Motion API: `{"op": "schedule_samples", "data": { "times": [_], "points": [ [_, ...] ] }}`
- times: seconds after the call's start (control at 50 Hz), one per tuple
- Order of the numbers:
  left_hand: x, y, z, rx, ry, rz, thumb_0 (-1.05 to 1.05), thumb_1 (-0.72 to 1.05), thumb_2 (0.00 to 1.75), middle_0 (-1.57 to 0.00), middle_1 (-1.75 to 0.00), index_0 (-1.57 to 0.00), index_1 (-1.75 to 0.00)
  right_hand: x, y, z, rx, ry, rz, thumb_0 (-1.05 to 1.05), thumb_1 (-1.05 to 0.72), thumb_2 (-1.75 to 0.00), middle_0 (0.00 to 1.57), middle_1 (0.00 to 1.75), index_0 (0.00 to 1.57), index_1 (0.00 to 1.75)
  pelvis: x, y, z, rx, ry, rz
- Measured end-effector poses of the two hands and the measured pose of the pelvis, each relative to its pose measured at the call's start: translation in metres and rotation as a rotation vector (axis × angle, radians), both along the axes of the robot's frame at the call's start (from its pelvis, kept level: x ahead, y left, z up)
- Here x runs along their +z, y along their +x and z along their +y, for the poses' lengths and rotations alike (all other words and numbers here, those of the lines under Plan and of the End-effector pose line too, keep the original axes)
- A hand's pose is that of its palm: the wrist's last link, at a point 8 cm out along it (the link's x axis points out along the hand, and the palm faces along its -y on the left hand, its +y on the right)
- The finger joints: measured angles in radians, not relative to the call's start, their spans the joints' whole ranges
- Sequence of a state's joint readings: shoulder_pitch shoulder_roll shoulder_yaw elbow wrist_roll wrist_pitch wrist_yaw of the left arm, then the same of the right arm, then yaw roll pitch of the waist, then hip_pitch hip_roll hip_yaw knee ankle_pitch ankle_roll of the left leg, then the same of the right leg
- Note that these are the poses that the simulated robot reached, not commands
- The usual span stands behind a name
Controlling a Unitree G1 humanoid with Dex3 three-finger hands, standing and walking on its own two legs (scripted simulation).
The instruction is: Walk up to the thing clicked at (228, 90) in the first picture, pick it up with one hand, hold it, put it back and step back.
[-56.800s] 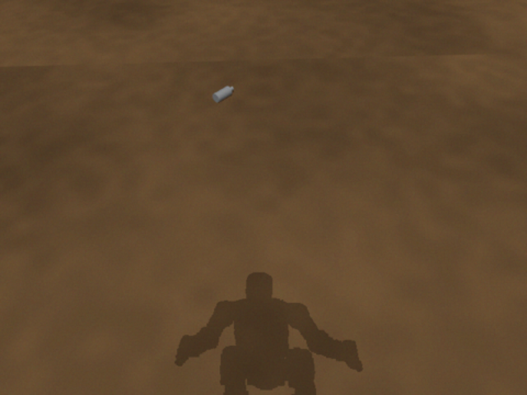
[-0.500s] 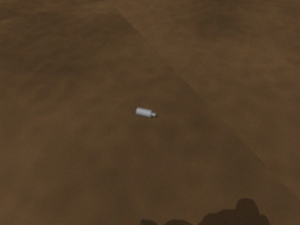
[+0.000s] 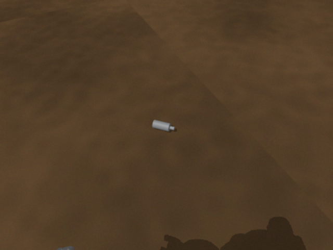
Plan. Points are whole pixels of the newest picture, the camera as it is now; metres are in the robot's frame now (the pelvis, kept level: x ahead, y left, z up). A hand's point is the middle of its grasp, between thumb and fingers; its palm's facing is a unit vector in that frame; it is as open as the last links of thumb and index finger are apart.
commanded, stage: step back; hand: left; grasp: from above
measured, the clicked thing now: (163, 126) +1.04 +0.13 -0.73
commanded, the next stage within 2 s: stand in 0.28 s
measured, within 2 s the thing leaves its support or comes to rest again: neither
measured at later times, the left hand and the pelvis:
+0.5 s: hand out of the picture +0.12 +0.27 -0.14, palm faces -0.04 -0.94 -0.34, open 7.4 cm; pelvis +0.03 +0.01 +0.02, yaw -1 degrees
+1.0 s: hand out of the picture +0.10 +0.26 -0.14, palm faces -0.06 -0.94 -0.34, open 7.4 cm; pelvis +0.02 +0.01 +0.02, yaw -2 degrees
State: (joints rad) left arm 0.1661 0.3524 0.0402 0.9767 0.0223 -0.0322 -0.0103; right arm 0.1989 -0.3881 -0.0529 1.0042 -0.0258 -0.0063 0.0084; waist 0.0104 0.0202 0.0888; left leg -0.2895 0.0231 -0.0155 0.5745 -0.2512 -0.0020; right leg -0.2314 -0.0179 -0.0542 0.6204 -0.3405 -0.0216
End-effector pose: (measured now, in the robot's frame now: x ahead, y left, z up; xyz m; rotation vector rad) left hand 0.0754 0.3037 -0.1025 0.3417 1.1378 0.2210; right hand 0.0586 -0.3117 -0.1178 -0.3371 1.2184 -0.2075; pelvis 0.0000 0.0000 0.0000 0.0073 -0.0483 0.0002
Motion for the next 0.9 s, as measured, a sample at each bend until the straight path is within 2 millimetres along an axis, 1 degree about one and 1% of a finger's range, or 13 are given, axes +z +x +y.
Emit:
{"op": "schedule_samples", "data": {
  "times": [0.1,0.18,0.26,0.32,0.4,0.52,0.66,0.8,0.9],
  "points": [
    [-0.008,0.008,0.006,0.017,-0.015,0.029,0.01,0.90,0.90,-0.20,-0.30,-0.21,-0.30,0.003,0.021,0.017,0.004,0.010,-0.017,0.01,-0.91,-0.89,0.20,0.30,0.20,0.30,0.000,0.007,0.006,-0.015,-0.002,0.001],
    [-0.009,0.015,0.008,0.009,-0.025,0.041,0.01,0.91,0.90,-0.20,-0.30,-0.21,-0.30,0.008,0.041,0.027,0.012,0.027,-0.039,0.01,-0.91,-0.89,0.20,0.30,0.20,0.30,0.005,0.013,0.007,-0.019,-0.011,0.009],
    [-0.006,0.021,0.010,0.007,-0.027,0.048,0.01,0.91,0.90,-0.20,-0.30,-0.21,-0.30,0.012,0.059,0.034,0.017,0.038,-0.065,0.01,-0.91,-0.89,0.20,0.30,0.20,0.30,0.008,0.017,0.010,-0.022,-0.013,0.014],
    [-0.004,0.026,0.011,0.004,-0.030,0.053,0.01,0.91,0.90,-0.20,-0.30,-0.21,-0.30,0.016,0.068,0.037,0.021,0.042,-0.079,0.01,-0.91,-0.89,0.20,0.30,0.20,0.30,0.011,0.020,0.013,-0.025,-0.011,0.013],
    [-0.001,0.031,0.009,0.000,-0.038,0.059,0.01,0.91,0.90,-0.20,-0.30,-0.21,-0.30,0.020,0.072,0.039,0.025,0.044,-0.087,0.01,-0.90,-0.89,0.20,0.30,0.20,0.30,0.015,0.023,0.014,-0.024,-0.009,0.011],
    [0.002,0.035,0.006,-0.015,-0.043,0.065,0.01,0.91,0.90,-0.20,-0.30,-0.21,-0.30,0.023,0.067,0.035,0.004,0.039,-0.078,0.01,-0.91,-0.89,0.20,0.30,0.20,0.30,0.019,0.025,0.015,-0.026,-0.008,0.007],
    [0.003,0.036,0.004,-0.023,-0.044,0.067,0.01,0.91,0.90,-0.20,-0.30,-0.21,-0.30,0.022,0.049,0.030,-0.020,0.032,-0.040,0.01,-0.91,-0.89,0.20,0.30,0.20,0.30,0.021,0.024,0.014,-0.028,-0.006,0.006],
    [0.004,0.031,0.002,-0.028,-0.040,0.084,0.01,0.91,0.90,-0.20,-0.30,-0.21,-0.30,0.019,0.030,0.026,-0.041,0.034,0.001,0.01,-0.91,-0.89,0.20,0.30,0.20,0.30,0.021,0.022,0.012,-0.029,-0.006,0.009],
    [0.004,0.027,0.001,-0.027,-0.039,0.093,0.01,0.91,0.90,-0.20,-0.30,-0.21,-0.30,0.017,0.021,0.024,-0.047,0.035,0.020,0.01,-0.91,-0.89,0.20,0.30,0.20,0.30,0.021,0.021,0.010,-0.029,-0.007,0.010]
  ]
}}
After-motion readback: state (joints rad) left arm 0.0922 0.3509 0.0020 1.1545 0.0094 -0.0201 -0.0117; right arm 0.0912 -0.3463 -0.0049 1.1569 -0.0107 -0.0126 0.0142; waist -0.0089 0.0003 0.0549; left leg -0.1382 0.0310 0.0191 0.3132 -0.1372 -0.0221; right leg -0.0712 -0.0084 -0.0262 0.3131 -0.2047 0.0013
